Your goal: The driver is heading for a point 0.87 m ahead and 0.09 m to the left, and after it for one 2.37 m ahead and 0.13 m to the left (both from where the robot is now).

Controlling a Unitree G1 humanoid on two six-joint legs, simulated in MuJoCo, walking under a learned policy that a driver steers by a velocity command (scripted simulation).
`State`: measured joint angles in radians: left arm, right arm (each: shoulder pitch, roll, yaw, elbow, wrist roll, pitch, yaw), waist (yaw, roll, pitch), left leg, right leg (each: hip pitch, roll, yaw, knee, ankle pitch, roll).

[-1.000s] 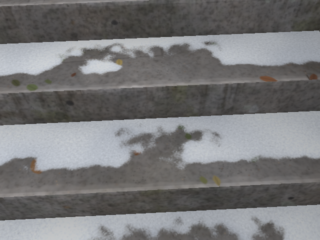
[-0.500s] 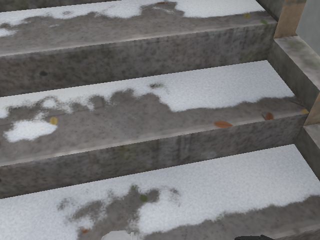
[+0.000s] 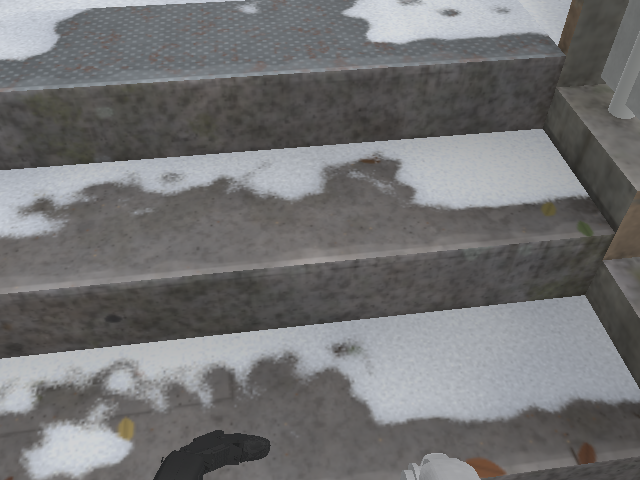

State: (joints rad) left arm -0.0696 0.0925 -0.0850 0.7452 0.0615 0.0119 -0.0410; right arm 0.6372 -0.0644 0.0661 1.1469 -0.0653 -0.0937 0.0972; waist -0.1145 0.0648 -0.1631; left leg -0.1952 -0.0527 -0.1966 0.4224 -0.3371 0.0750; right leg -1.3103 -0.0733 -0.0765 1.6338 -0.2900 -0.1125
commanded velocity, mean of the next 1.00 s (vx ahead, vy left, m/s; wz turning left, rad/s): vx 0.50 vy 0.00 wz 0.26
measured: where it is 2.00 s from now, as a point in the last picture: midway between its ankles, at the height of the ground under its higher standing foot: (146, 115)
